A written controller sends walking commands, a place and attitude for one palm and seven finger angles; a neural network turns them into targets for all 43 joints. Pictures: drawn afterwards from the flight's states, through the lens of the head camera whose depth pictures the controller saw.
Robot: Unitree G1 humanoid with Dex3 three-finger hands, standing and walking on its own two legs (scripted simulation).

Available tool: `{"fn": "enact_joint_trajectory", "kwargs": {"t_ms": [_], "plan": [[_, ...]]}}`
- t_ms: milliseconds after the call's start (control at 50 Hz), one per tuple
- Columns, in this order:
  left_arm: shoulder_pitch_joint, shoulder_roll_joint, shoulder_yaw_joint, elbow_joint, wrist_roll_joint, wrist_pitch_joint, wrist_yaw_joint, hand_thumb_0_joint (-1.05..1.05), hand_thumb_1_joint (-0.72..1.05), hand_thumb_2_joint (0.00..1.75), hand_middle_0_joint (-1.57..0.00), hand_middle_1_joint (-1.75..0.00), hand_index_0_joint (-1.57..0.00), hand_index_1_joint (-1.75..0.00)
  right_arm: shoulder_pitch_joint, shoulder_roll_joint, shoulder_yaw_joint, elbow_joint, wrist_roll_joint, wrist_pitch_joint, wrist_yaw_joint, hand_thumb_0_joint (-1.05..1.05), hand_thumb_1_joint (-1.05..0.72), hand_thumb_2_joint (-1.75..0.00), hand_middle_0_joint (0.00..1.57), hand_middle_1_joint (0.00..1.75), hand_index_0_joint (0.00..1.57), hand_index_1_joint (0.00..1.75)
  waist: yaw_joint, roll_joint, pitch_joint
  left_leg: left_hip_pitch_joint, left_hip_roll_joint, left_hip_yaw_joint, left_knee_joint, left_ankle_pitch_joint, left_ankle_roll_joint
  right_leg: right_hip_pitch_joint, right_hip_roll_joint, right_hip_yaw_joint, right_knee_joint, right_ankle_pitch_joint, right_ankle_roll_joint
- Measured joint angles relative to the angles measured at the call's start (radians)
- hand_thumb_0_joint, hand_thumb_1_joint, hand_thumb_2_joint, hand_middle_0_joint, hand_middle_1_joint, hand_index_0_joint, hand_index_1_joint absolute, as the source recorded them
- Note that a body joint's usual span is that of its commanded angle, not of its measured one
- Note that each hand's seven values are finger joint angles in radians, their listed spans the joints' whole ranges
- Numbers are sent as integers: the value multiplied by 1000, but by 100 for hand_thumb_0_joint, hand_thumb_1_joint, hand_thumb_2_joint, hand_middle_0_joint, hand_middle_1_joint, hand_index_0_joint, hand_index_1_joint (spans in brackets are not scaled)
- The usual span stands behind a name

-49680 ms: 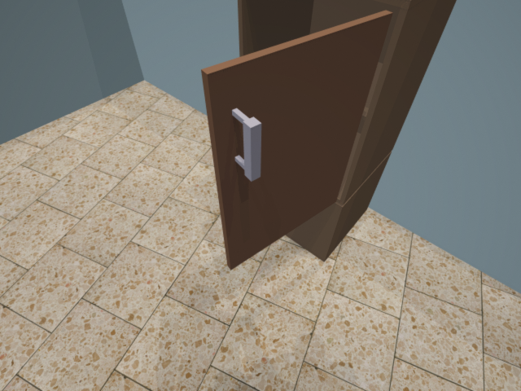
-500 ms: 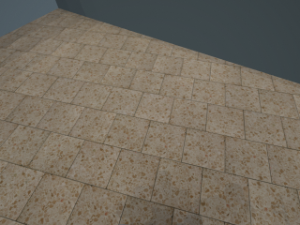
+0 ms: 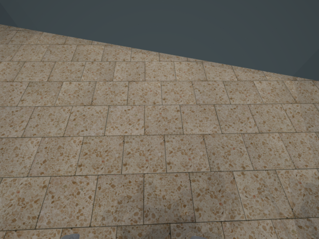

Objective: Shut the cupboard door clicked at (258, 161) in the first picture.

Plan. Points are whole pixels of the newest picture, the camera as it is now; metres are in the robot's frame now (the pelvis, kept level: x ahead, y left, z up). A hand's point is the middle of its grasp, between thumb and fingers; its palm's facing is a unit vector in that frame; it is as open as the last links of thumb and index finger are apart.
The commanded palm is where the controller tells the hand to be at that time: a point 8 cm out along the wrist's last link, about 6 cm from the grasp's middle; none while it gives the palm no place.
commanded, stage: turn to face it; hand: left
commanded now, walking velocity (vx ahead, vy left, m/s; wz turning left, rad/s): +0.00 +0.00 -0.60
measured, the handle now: out of the picture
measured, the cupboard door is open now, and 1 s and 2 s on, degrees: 21 21 21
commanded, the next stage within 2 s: none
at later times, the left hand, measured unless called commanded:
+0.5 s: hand (99, 219) +0.18 +0.19 -0.18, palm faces -0.27 -0.95 -0.17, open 7.4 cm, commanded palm none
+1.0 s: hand (123, 206) +0.22 +0.13 -0.16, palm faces -0.55 -0.81 -0.22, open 7.4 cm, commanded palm none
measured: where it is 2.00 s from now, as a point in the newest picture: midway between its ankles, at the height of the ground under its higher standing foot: outside the picture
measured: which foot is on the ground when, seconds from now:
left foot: down 0.00-0.06, up 0.08-0.36, down 0.38-0.74, up 0.76-1.00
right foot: up 0.00-0.04, down 0.06-0.38, up 0.40-0.74, down 0.76-1.00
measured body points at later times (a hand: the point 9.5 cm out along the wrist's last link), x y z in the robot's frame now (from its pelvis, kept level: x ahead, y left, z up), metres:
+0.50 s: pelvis +0.04 +0.03 +0.00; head +0.09 +0.05 +0.44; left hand +0.20 +0.24 -0.16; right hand +0.02 -0.24 -0.13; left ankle +0.07 +0.13 -0.74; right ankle -0.02 -0.10 -0.67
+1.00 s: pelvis +0.04 +0.01 +0.00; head +0.08 -0.01 +0.44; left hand +0.25 +0.17 -0.15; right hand -0.04 -0.25 -0.14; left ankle +0.11 +0.12 -0.70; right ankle -0.02 -0.10 -0.74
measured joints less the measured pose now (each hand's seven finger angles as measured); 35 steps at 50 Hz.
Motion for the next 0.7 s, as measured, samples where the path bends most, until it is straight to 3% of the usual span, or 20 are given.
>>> {"fn": "enact_joint_trajectory", "kwargs": {"t_ms": [60,80,140,200,280,360,400,440,480,520,600,700], "plan": [[-15,13,-6,-27,2,-19,-3,1,91,90,-20,-30,-20,-30,19,-22,-11,-3,7,7,8,0,-90,-90,21,30,21,30,-11,10,-6,-23,27,32,98,-62,-21,85,-1,-15,-187,160,-24],[-21,14,-7,-31,5,-33,1,1,91,90,-20,-30,-20,-30,21,-33,-17,-1,11,12,11,0,-90,-90,21,30,21,30,-11,17,-9,-56,33,21,182,-99,-28,87,6,-10,-196,144,-34],[-29,-1,-21,-38,2,-50,18,1,91,90,-20,-30,-20,-30,1,-64,-26,9,18,43,5,0,-90,-90,21,30,20,30,-18,40,1,-183,-14,-92,480,-206,-43,69,27,14,-164,109,-47],[-18,-8,-29,-41,5,-37,29,1,91,90,-20,-30,-20,-30,-10,-68,-26,1,18,47,9,0,-91,-90,20,30,20,30,-22,23,-2,-261,-43,-122,575,-155,-56,84,31,51,-212,138,-42],[-4,-10,-35,-36,10,-25,25,1,91,90,-20,-30,-20,-30,-11,-54,-20,-26,19,36,15,0,-91,-90,20,30,20,30,-23,-12,-10,-263,-60,-130,422,-114,-62,90,29,103,-249,160,-31],[10,-9,-31,-31,5,-12,19,1,91,90,-20,-30,-20,-30,2,-39,-8,-48,22,14,15,0,-91,-90,20,30,20,30,-21,-39,-20,-176,-77,-135,141,-10,-56,67,37,156,-214,144,-5],[9,-4,-26,-28,-4,1,16,1,90,90,-20,-30,-20,-30,17,-31,1,-52,14,-3,12,0,-91,-90,20,30,20,30,-24,-49,-24,-162,-71,-119,95,60,-3,27,46,168,-124,53,-5],[3,6,-20,-21,-1,11,12,1,91,90,-20,-30,-20,-30,29,-14,14,-47,4,-9,10,0,-91,-90,20,30,20,30,-19,-61,-17,-148,-58,-90,105,31,21,-33,49,142,64,-68,-5],[-4,13,-13,-17,0,15,4,1,91,90,-20,-30,-20,-30,45,0,23,-43,-1,-8,7,0,-90,-90,21,30,20,30,-18,-61,-10,-116,-40,-69,73,27,24,-74,42,97,209,-88,4],[-13,16,-9,-19,-1,18,-3,1,91,90,-20,-30,-20,-30,58,9,28,-36,-2,-5,4,0,-90,-90,21,30,20,30,-16,-54,-3,-85,-23,-50,31,43,19,-86,28,58,256,-76,14],[-30,10,-9,-26,-4,19,-11,1,91,90,-20,-30,-20,-30,76,10,24,-20,-1,-2,3,0,-90,-90,21,30,21,30,-20,-29,5,-50,9,-7,-10,57,14,-56,7,16,171,-54,17],[-48,-3,-15,-31,-2,10,-11,1,91,90,-20,-30,-20,-30,84,-9,6,-2,0,5,9,0,-90,-90,21,30,21,30,-36,5,6,-46,45,52,32,24,-5,35,4,-9,-38,-5,-2]]}}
